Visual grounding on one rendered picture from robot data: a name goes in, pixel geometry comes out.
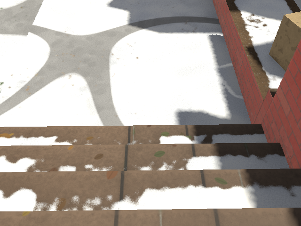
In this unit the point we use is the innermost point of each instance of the stairs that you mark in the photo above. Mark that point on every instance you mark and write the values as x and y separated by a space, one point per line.
143 167

